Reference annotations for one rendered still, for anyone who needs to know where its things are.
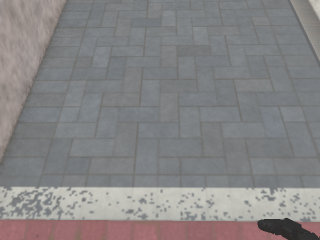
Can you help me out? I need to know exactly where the right robot hand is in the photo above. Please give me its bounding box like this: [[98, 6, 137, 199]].
[[257, 218, 320, 240]]

